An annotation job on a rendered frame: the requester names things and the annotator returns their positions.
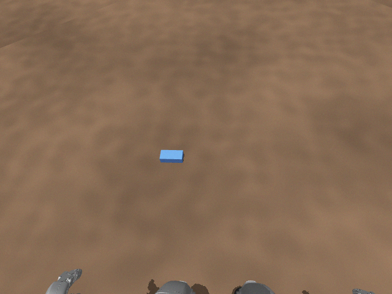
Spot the small box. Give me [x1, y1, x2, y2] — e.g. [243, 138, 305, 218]
[159, 150, 184, 163]

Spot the left robot hand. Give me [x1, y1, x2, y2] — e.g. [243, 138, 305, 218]
[46, 269, 82, 294]

